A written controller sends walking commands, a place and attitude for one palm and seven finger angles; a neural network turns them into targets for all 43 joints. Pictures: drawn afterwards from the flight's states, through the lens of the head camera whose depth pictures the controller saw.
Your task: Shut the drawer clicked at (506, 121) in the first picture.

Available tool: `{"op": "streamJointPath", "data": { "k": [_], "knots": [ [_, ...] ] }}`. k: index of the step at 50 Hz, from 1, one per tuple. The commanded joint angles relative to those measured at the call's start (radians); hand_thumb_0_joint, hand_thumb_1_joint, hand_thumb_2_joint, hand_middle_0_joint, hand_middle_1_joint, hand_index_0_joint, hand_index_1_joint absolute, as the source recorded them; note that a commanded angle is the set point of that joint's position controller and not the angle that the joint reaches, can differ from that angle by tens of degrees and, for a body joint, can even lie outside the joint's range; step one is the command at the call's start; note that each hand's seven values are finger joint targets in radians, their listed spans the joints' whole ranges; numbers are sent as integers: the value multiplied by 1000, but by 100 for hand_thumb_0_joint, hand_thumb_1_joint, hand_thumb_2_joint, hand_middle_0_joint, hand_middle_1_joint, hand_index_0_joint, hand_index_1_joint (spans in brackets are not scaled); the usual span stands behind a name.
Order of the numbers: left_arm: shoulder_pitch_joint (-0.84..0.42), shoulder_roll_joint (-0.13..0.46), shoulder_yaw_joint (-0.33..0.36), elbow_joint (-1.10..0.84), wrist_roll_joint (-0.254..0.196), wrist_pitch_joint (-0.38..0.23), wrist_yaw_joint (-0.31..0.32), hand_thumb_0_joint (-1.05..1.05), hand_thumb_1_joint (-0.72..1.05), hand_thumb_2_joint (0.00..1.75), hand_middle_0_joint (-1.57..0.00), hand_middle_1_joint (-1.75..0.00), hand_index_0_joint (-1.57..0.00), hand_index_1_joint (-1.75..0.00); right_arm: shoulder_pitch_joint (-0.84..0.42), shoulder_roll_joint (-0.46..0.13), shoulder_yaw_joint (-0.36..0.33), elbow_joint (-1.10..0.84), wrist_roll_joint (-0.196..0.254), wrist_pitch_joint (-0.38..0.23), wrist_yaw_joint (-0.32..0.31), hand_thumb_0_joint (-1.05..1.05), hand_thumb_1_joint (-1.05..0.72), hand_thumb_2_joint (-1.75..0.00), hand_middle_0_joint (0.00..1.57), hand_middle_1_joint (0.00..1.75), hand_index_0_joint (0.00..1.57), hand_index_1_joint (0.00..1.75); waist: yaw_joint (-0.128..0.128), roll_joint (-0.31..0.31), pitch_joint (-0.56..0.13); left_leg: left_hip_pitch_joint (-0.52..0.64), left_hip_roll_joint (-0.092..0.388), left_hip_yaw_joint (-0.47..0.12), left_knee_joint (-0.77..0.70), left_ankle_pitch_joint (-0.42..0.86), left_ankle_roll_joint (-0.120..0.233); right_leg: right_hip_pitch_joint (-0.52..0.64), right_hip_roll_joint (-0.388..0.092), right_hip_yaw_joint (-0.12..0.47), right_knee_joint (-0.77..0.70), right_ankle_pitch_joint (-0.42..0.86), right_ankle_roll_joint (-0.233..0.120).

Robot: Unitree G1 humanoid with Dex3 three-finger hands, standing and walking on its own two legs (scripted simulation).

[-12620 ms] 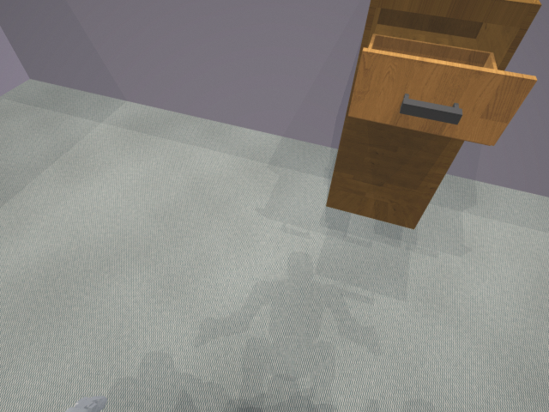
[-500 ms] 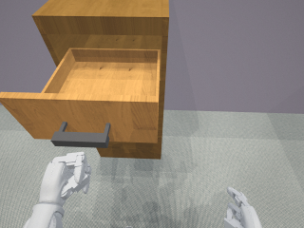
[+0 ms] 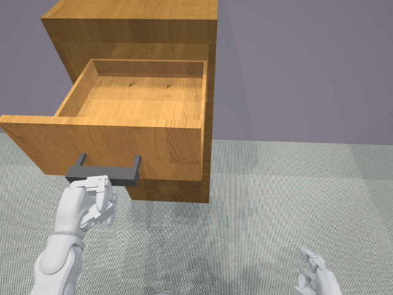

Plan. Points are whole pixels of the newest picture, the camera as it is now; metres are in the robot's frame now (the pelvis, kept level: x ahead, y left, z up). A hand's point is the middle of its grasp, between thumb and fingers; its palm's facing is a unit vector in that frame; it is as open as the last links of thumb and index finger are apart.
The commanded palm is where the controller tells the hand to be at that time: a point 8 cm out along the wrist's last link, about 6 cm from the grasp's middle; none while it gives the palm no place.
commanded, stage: push the drawer shut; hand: left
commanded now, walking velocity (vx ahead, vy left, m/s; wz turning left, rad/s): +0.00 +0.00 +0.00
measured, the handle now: (106, 166) +0.35 +0.20 +0.08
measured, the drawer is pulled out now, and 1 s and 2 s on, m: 0.29 0.18 0.05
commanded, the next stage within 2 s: none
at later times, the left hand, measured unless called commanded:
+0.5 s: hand (121, 174) +0.34 +0.17 +0.07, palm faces -0.02 -1.00 -0.05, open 2.9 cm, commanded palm +0.32 +0.22 +0.08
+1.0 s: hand (124, 155) +0.39 +0.17 +0.07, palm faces -0.02 -1.00 -0.04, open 2.7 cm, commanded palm +0.38 +0.22 +0.08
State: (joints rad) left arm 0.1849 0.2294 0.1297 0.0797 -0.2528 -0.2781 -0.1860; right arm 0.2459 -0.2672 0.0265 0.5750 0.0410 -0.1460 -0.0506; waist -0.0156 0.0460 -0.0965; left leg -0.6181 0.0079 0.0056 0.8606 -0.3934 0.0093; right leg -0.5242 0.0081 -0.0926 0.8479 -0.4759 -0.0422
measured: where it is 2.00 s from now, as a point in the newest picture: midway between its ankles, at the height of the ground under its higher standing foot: outside the picture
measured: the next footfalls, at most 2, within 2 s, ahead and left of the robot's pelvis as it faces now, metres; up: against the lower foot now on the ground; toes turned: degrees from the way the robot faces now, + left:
none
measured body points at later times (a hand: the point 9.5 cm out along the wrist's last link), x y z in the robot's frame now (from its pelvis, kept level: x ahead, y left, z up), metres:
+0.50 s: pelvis -0.01 +0.01 +0.00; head +0.03 +0.00 +0.45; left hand +0.33 +0.22 +0.07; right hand +0.13 -0.24 -0.10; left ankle +0.02 +0.11 -0.70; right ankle -0.03 -0.09 -0.70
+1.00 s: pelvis -0.01 +0.01 +0.00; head +0.04 +0.02 +0.45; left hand +0.38 +0.23 +0.07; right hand +0.08 -0.25 -0.11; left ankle +0.02 +0.11 -0.70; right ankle -0.03 -0.09 -0.70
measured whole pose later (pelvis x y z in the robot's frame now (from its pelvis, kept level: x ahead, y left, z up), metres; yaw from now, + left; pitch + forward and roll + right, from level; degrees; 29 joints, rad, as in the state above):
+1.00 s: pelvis -0.01 +0.01 +0.00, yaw -1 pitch +11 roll -1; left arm -0.44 0.28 0.17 0.72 -0.18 -0.35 -0.15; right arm 0.29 -0.26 0.02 0.66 0.04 -0.04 -0.03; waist -0.05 0.02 -0.07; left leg -0.68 0.00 0.02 0.85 -0.36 0.03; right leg -0.58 0.00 -0.08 0.83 -0.43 -0.03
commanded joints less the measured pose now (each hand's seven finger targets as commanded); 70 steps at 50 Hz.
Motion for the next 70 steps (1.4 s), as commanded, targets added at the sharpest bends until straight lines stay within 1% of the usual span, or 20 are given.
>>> {"op": "streamJointPath", "data": {
  "k": [1,9,13,14,16,18,19,21,27,32,33,39,41,46,53,56,60,61,63,70],
  "knots": [
    [-319,103,36,-178,-5,-65,12,0,90,90,-140,-160,-140,-160,-70,-115,-50,-130,2,-49,-10,0,-90,-90,20,30,20,30,-42,-44,-176,175,-11,-26,-96,181,26,3,-11,77,-157,291,43],
    [-545,128,15,-58,18,-68,27,0,90,90,-140,-160,-140,-160,-66,-126,-44,-86,7,-37,-19,0,-90,-90,20,30,20,30,-69,-48,-163,180,-5,-44,-112,112,28,-42,-8,76,-172,186,38],
    [-643,113,-4,3,21,-62,31,0,90,90,-140,-160,-140,-160,-64,-122,-42,-81,10,-32,-19,0,-90,-90,20,30,20,30,-67,-11,-190,209,-7,-45,-122,100,23,-45,-8,75,-176,177,34],
    [-650,142,23,38,25,-59,39,0,90,90,-140,-160,-140,-160,-55,-128,-42,-72,8,-26,-20,0,-90,-90,20,30,20,30,-69,-49,-186,190,-5,-47,-121,93,27,-38,-7,77,-181,165,36],
    [-697,147,29,71,25,-58,36,0,90,90,-140,-160,-140,-160,-55,-126,-42,-72,9,-19,-19,0,-90,-90,20,30,20,30,-62,-33,-202,194,-7,-41,-123,103,23,-26,-9,83,-179,179,34],
    [-719,133,22,113,24,-54,33,0,90,90,-140,-160,-140,-160,-49,-125,-41,-71,9,-14,-15,0,-90,-90,20,30,20,30,-60,-24,-207,204,-9,-41,-126,117,23,-23,-8,79,-179,198,32],
    [-731,171,53,141,28,-57,39,0,90,90,-140,-160,-140,-160,-39,-131,-42,-63,7,-8,-15,0,-90,-90,20,30,20,30,-60,-55,-207,187,-6,-45,-124,119,25,-13,-7,79,-180,196,34],
    [-755,141,36,149,25,-65,38,0,90,90,-140,-160,-140,-160,-38,-124,-44,-69,7,-4,-9,0,-90,-90,20,30,20,30,-55,-34,-230,207,-9,-39,-126,136,23,-8,-8,79,-176,221,32],
    [-791,199,101,243,25,-81,34,0,90,90,-140,-160,-140,-160,-6,-131,-49,-64,4,24,2,0,-90,-90,20,30,20,30,-50,-57,-228,185,-9,-29,-126,169,21,18,-2,83,-171,275,33],
    [-822,194,100,247,29,-102,34,0,90,90,-140,-160,-140,-160,15,-131,-57,-67,2,37,10,0,-90,-90,20,30,20,30,-46,-13,-260,220,-7,-32,-131,207,17,15,6,74,-158,305,26],
    [-825,169,78,249,30,-104,34,0,90,90,-140,-160,-140,-160,17,-129,-57,-68,3,39,12,0,-90,-90,20,30,20,30,-50,-3,-256,225,-7,-31,-130,215,17,8,6,71,-156,314,26],
    [-939,216,103,324,43,-117,44,0,90,90,-140,-160,-140,-160,41,-139,-60,-41,2,58,11,0,-90,-90,20,30,20,30,-77,-55,-227,193,-3,-34,-125,168,23,-24,12,77,-164,265,31],
    [-985,201,87,339,47,-122,42,0,90,90,-140,-160,-140,-160,46,-138,-62,-37,3,60,11,0,-90,-90,20,30,20,30,-79,-6,-246,218,-2,-39,-127,165,19,-47,11,73,-158,252,27],
    [-1097,209,82,405,56,-132,47,0,90,90,-140,-160,-140,-160,64,-141,-59,-17,-1,71,9,0,-90,-90,20,30,20,30,-97,-12,-260,223,0,-52,-122,159,18,-74,14,69,-152,235,26],
    [-1206,221,93,511,67,-150,46,0,90,90,-140,-160,-140,-160,89,-142,-58,-8,-4,83,13,0,-90,-90,20,30,20,30,-99,19,-305,235,-1,-58,-111,167,15,-93,17,68,-141,231,21],
    [-1266,250,117,591,70,-155,47,0,90,90,-140,-160,-140,-160,108,-147,-56,4,-7,90,15,0,-90,-90,20,30,20,30,-113,-17,-283,202,-1,-58,-103,148,19,-110,21,70,-140,218,24],
    [-1302,273,137,612,79,-177,42,0,90,90,-140,-160,-140,-160,128,-147,-59,2,-11,98,20,0,-90,-90,20,30,20,30,-108,16,-343,222,0,-57,-90,195,18,-101,23,71,-122,256,21],
    [-1312,247,120,620,78,-179,40,0,90,90,-140,-160,-140,-160,129,-143,-60,3,-11,99,23,0,-90,-90,20,30,20,30,-111,26,-341,233,1,-57,-88,197,17,-115,25,68,-123,253,21],
    [-1303,285,155,635,77,-185,41,0,90,90,-140,-160,-140,-160,141,-149,-63,4,-13,105,25,0,-90,-90,20,30,20,30,-101,14,-350,218,0,-53,-82,212,18,-97,26,73,-120,272,20],
    [-1377,313,173,696,89,-198,38,0,90,90,-140,-160,-140,-160,170,-149,-64,12,-16,123,29,0,-90,-90,20,30,20,30,-125,10,-329,184,1,-43,-70,195,26,-114,33,82,-120,271,26]
  ]
}}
